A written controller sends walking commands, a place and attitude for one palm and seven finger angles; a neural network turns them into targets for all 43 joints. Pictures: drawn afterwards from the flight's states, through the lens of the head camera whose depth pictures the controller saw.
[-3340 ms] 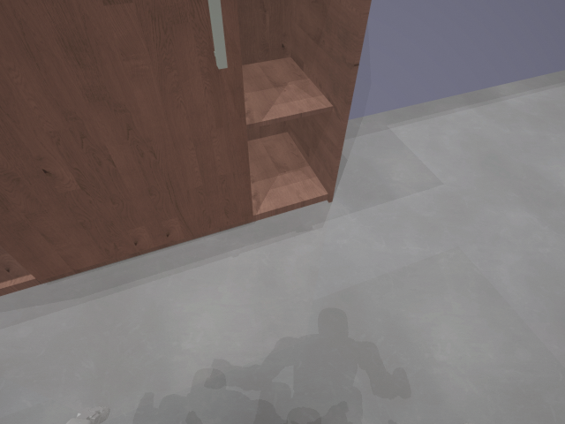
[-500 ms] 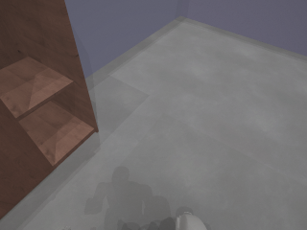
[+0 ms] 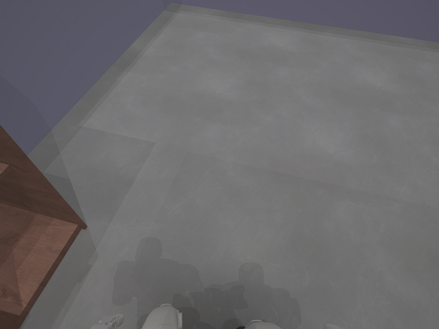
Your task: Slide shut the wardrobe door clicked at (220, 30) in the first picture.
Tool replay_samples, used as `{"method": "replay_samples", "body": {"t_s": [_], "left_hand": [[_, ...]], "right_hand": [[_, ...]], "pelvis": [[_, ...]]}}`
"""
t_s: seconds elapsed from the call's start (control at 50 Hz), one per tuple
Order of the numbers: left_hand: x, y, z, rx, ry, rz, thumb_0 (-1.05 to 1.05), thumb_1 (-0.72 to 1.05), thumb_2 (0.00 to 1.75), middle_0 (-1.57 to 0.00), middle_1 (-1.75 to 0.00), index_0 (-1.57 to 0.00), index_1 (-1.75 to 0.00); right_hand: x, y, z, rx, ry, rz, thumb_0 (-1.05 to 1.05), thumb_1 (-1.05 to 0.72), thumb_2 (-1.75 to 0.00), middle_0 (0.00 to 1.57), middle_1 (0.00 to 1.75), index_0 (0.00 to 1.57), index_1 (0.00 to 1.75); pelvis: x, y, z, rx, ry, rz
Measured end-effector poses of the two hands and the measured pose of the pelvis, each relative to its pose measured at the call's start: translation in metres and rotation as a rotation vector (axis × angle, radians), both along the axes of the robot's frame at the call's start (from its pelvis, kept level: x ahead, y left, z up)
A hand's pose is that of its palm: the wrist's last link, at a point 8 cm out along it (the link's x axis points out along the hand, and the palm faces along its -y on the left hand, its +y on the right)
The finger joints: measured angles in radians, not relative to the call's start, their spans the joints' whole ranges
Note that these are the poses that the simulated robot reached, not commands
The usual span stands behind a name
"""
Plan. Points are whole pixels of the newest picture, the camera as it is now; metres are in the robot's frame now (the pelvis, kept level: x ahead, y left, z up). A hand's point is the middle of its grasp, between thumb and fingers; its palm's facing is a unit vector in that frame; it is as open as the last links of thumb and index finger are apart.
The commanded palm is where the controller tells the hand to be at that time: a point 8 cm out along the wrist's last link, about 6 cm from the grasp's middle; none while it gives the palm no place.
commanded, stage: walk to a spot facing it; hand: left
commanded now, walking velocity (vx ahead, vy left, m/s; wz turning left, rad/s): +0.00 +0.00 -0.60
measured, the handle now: out of the picture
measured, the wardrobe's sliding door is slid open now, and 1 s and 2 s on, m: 0.38 0.38 0.38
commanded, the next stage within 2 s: turn to face it in 1.30 s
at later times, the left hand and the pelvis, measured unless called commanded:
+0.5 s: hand (114, 322) +0.15 +0.22 -0.15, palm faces -0.28 -0.94 -0.20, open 7.4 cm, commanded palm none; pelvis +0.03 +0.04 +0.01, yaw -19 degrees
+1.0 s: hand (147, 281) +0.24 +0.17 -0.16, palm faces -0.51 -0.84 -0.19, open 7.4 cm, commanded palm none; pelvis +0.07 +0.04 +0.01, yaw -36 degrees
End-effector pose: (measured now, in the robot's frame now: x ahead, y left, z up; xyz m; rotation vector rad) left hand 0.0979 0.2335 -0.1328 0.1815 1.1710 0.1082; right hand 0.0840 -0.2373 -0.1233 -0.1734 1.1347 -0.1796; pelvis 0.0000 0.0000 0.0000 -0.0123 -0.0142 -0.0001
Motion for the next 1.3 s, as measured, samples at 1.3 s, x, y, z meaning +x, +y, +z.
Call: {"method": "replay_samples", "body": {"t_s": [1.3], "left_hand": [[0.242,-0.085,0.004,0.013,0.121,-0.76,0.0,0.91,0.9,-0.2,-0.3,-0.19,-0.29]], "right_hand": [[-0.136,0.097,0.021,0.053,0.202,-0.861,0.01,-0.91,-0.89,0.2,0.3,0.2,0.3]], "pelvis": [[0.118,0.021,0.02,-0.021,0.021,-0.834]]}}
